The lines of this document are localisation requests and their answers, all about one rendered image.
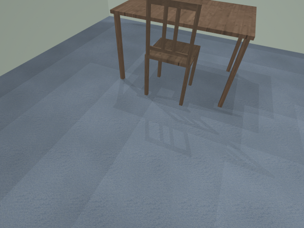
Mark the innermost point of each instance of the table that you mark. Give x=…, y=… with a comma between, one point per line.
x=218, y=17

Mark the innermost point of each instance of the chair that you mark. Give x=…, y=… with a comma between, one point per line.
x=172, y=51

